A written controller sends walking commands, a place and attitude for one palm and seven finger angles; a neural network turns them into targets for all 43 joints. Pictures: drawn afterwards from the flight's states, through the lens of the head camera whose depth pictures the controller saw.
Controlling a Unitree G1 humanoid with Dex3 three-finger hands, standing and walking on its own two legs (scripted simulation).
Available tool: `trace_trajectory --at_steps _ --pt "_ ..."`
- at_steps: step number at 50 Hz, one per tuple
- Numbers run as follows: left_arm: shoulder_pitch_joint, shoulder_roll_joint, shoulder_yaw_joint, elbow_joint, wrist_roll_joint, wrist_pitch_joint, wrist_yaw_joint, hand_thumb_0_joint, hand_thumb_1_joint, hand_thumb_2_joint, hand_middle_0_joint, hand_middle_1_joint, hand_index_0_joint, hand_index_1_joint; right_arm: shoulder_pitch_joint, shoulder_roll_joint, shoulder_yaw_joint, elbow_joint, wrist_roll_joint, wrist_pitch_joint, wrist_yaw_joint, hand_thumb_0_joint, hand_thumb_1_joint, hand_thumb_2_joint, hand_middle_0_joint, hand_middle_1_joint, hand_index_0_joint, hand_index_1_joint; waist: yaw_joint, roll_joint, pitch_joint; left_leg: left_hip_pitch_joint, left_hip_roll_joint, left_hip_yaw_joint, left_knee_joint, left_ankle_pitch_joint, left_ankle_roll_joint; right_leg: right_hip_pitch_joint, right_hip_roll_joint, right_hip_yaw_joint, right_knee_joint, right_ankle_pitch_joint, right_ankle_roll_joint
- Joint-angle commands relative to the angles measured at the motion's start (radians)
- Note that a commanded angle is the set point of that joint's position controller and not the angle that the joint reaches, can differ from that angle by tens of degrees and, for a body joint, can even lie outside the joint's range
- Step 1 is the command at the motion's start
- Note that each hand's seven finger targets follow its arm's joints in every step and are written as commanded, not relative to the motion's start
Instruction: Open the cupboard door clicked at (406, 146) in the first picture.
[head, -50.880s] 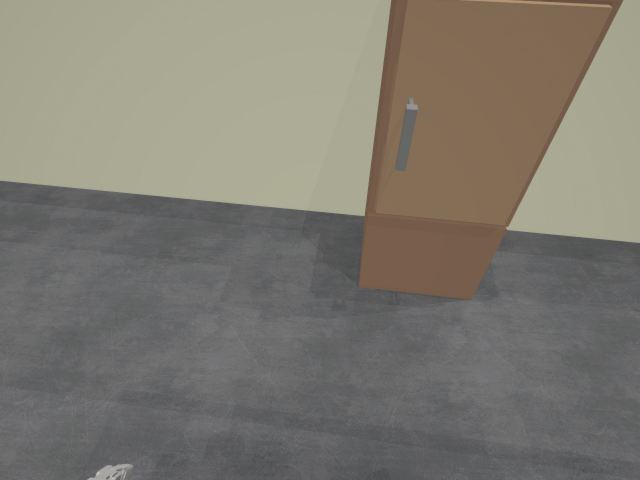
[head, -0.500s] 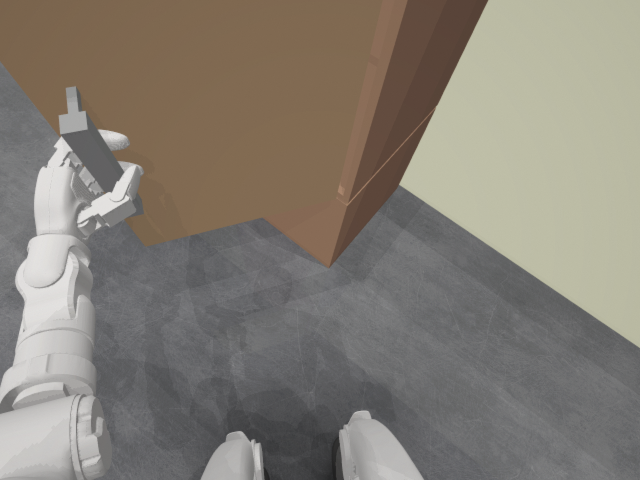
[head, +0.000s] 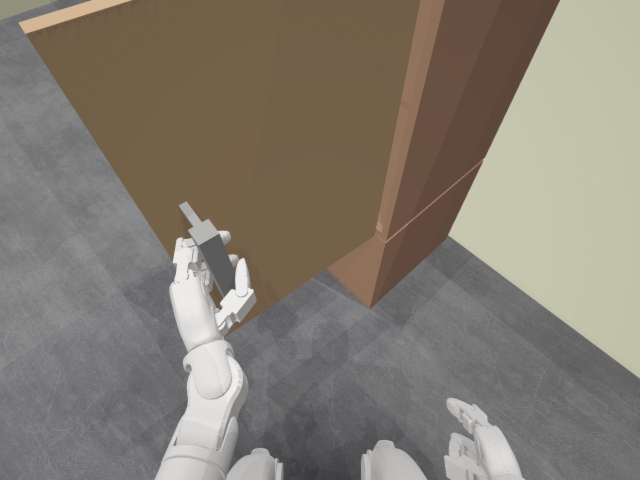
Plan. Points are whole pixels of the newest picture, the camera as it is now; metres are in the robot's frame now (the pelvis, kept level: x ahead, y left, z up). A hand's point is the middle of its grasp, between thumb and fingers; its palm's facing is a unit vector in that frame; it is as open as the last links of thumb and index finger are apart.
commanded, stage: pull the door open along its arc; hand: left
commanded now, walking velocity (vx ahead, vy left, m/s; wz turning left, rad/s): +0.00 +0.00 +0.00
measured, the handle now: (213, 258) +0.38 +0.15 +0.03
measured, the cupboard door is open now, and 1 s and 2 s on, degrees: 85 87 87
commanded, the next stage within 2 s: open thumb and fingers to let go in 0.06 s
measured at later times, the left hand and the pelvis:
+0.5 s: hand (243, 296) +0.33 +0.11 +0.04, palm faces +0.43 -0.90 -0.01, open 9.0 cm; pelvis -0.02 -0.03 +0.00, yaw +3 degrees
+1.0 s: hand (246, 301) +0.32 +0.10 +0.03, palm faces +0.36 -0.93 +0.01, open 15.3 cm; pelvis -0.03 +0.02 +0.00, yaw +1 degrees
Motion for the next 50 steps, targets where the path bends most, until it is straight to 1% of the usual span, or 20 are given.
trace_trajectory --at_steps 1,3,6,7,8,10,11,12,16,21,28,30,33,35,36,39,41,45,48,50 --pt "-0.112 0.083 0.030 -0.231 0.034 -0.092 0.053 0.000 0.900 0.900 -0.400 -1.350 -0.400 -1.350 0.018 -0.119 -0.059 -0.090 -0.004 -0.050 -0.031 0.000 -0.900 -0.900 0.200 0.300 0.200 0.300 0.013 -0.070 -0.308 0.049 -0.053 -0.008 -0.114 0.309 0.018 0.392 -0.013 0.061 -0.178 0.436 0.022" --pt "-0.141 0.057 0.002 -0.203 0.028 -0.097 0.047 0.000 0.900 0.900 -0.400 -1.350 -0.400 -1.350 0.013 -0.118 -0.058 -0.070 -0.006 -0.064 -0.035 0.000 -0.900 -0.900 0.200 0.300 0.200 0.300 0.001 -0.074 -0.295 0.044 -0.053 -0.010 -0.109 0.290 0.017 0.384 -0.021 0.069 -0.188 0.422 0.028" --pt "-0.169 -0.037 -0.099 -0.222 0.022 -0.106 0.040 0.000 0.900 0.900 -0.400 -1.350 -0.400 -1.350 0.014 -0.118 -0.064 -0.061 -0.010 -0.091 -0.032 0.000 -0.900 -0.900 0.200 0.300 0.200 0.300 -0.026 -0.097 -0.318 0.057 -0.053 -0.018 -0.099 0.302 0.017 0.390 -0.028 0.073 -0.195 0.466 0.033" --pt "-0.167 -0.046 -0.106 -0.197 0.025 -0.106 0.041 0.000 0.900 0.900 -0.400 -1.350 -0.400 -1.350 0.017 -0.118 -0.067 -0.050 -0.012 -0.097 -0.030 0.000 -0.900 -0.900 0.200 0.300 0.200 0.300 -0.024 -0.088 -0.314 0.056 -0.053 -0.018 -0.096 0.302 0.015 0.382 -0.031 0.071 -0.192 0.474 0.034" --pt "-0.284 0.025 -0.057 -0.186 0.030 -0.113 0.047 0.000 0.900 0.900 -0.400 -1.350 -0.400 -1.350 0.024 -0.128 -0.067 -0.029 -0.014 -0.097 -0.037 0.000 -0.900 -0.900 0.200 0.300 0.200 0.300 -0.044 -0.096 -0.318 0.039 -0.051 -0.023 -0.082 0.291 0.016 0.373 -0.039 0.085 -0.189 0.468 0.039" --pt "-0.258 0.057 -0.023 -0.168 0.042 -0.126 0.046 0.000 0.760 0.840 -0.390 -1.335 -0.390 -1.335 0.026 -0.123 -0.071 -0.022 -0.018 -0.099 -0.044 0.000 -0.900 -0.900 0.200 0.300 0.200 0.300 -0.024 -0.089 -0.340 0.010 -0.057 -0.023 -0.075 0.280 0.015 0.414 -0.056 0.123 -0.196 0.482 0.046" --pt "-0.245 0.082 -0.005 -0.159 0.045 -0.127 0.044 0.000 0.690 0.810 -0.385 -1.327 -0.385 -1.327 0.026 -0.127 -0.071 -0.025 -0.017 -0.099 -0.046 0.000 -0.900 -0.900 0.200 0.300 0.200 0.300 -0.023 -0.119 -0.341 -0.010 -0.058 -0.028 -0.073 0.274 0.016 0.431 -0.059 0.135 -0.203 0.478 0.046" --pt "-0.242 0.075 -0.006 -0.144 0.044 -0.133 0.036 0.000 0.620 0.780 -0.380 -1.320 -0.380 -1.320 0.021 -0.123 -0.072 -0.019 -0.016 -0.099 -0.049 0.000 -0.900 -0.900 0.200 0.300 0.200 0.300 -0.018 -0.110 -0.348 -0.016 -0.060 -0.024 -0.073 0.269 0.015 0.441 -0.067 0.147 -0.205 0.482 0.049" --pt "-0.263 0.092 0.018 -0.140 0.005 -0.141 0.003 0.000 0.340 0.660 -0.360 -1.290 -0.360 -1.290 0.019 -0.128 -0.074 -0.016 -0.010 -0.103 -0.057 0.000 -0.900 -0.900 0.200 0.300 0.200 0.300 -0.020 -0.116 -0.354 -0.031 -0.062 -0.026 -0.073 0.250 0.015 0.466 -0.077 0.173 -0.229 0.466 0.056" --pt "-0.281 0.109 0.064 -0.084 -0.056 -0.146 -0.025 0.000 -0.010 0.510 -0.335 -1.253 -0.335 -1.253 0.007 -0.137 -0.069 -0.010 0.000 -0.111 -0.064 0.000 -0.900 -0.900 0.200 0.300 0.200 0.300 -0.018 -0.138 -0.305 -0.056 -0.065 -0.028 -0.079 0.200 0.015 0.443 -0.079 0.188 -0.266 0.347 0.059" --pt "-0.364 0.088 0.029 -0.032 -0.030 -0.171 -0.028 0.000 -0.500 0.300 -0.300 -1.200 -0.300 -1.200 0.006 -0.143 -0.070 -0.007 -0.002 -0.112 -0.058 0.000 -0.900 -0.900 0.200 0.300 0.200 0.300 -0.028 -0.109 -0.284 -0.024 -0.063 -0.022 -0.091 0.175 0.026 0.341 -0.055 0.133 -0.248 0.200 0.039" --pt "-0.381 0.083 0.028 -0.023 -0.025 -0.177 -0.024 0.000 -0.500 0.300 -0.300 -1.200 -0.300 -1.200 0.009 -0.146 -0.073 -0.006 -0.004 -0.114 -0.056 0.000 -0.900 -0.900 0.200 0.300 0.200 0.300 -0.026 -0.098 -0.301 -0.005 -0.062 -0.020 -0.092 0.180 0.027 0.322 -0.043 0.111 -0.233 0.196 0.033" --pt "-0.384 0.052 0.003 -0.011 -0.022 -0.178 -0.016 0.000 -0.500 0.300 -0.275 -1.050 -0.275 -1.050 0.010 -0.146 -0.072 -0.013 -0.005 -0.116 -0.052 0.000 -0.900 -0.900 0.200 0.300 0.200 0.300 -0.021 -0.071 -0.310 0.020 -0.061 -0.021 -0.104 0.192 0.027 0.302 -0.029 0.072 -0.210 0.213 0.026" --pt "-0.427 0.054 0.004 -0.015 -0.019 -0.178 -0.003 0.000 -0.500 0.300 -0.258 -0.950 -0.258 -0.950 0.010 -0.147 -0.071 -0.009 -0.007 -0.116 -0.052 0.000 -0.900 -0.900 0.200 0.300 0.200 0.300 -0.029 -0.070 -0.319 0.030 -0.059 -0.024 -0.106 0.193 0.027 0.286 -0.023 0.057 -0.198 0.215 0.026" --pt "-0.401 0.073 0.028 -0.002 -0.016 -0.172 0.005 0.000 -0.500 0.300 -0.250 -0.900 -0.250 -0.900 0.016 -0.150 -0.070 -0.016 -0.008 -0.114 -0.052 0.000 -0.900 -0.900 0.200 0.300 0.200 0.300 -0.015 -0.076 -0.317 0.026 -0.059 -0.029 -0.112 0.204 0.027 0.295 -0.018 0.049 -0.192 0.224 0.021" --pt "-0.424 0.050 0.007 0.006 0.000 -0.165 0.023 0.000 -0.500 0.300 -0.225 -0.750 -0.225 -0.750 0.010 -0.147 -0.068 -0.015 -0.010 -0.110 -0.050 0.000 -0.900 -0.900 0.200 0.300 0.200 0.300 -0.021 -0.065 -0.307 0.041 -0.056 -0.030 -0.123 0.199 0.025 0.265 -0.014 0.028 -0.181 0.215 0.018" --pt "-0.402 0.063 0.023 0.006 0.008 -0.160 0.037 0.000 -0.500 0.300 -0.208 -0.650 -0.208 -0.650 0.009 -0.150 -0.069 -0.024 -0.011 -0.108 -0.049 0.000 -0.900 -0.900 0.200 0.300 0.200 0.300 -0.010 -0.067 -0.309 0.045 -0.055 -0.034 -0.129 0.207 0.024 0.264 -0.009 0.020 -0.177 0.213 0.014" --pt "-0.437 0.005 -0.026 -0.006 0.018 -0.156 0.064 0.000 -0.500 0.300 -0.175 -0.450 -0.175 -0.450 0.000 -0.143 -0.063 -0.024 -0.013 -0.105 -0.042 0.000 -0.900 -0.900 0.200 0.300 0.200 0.300 -0.017 -0.038 -0.299 0.073 -0.050 -0.039 -0.141 0.198 0.019 0.224 -0.004 -0.001 -0.167 0.186 0.009" --pt "-0.457 -0.005 -0.033 0.001 0.031 -0.149 0.096 0.000 -0.500 0.300 -0.150 -0.300 -0.150 -0.300 -0.004 -0.146 -0.063 -0.025 -0.014 -0.102 -0.040 0.000 -0.900 -0.900 0.200 0.300 0.200 0.300 -0.022 -0.053 -0.288 0.077 -0.046 -0.050 -0.149 0.191 0.016 0.201 0.000 -0.014 -0.158 0.164 0.007" --pt "-0.449 0.001 -0.019 0.015 0.036 -0.141 0.116 0.000 -0.500 0.300 -0.150 -0.300 -0.150 -0.300 -0.002 -0.145 -0.063 -0.024 -0.018 -0.099 -0.040 0.000 -0.900 -0.900 0.200 0.300 0.200 0.300 -0.017 -0.060 -0.290 0.073 -0.046 -0.050 -0.148 0.191 0.015 0.203 0.001 -0.014 -0.157 0.162 0.007"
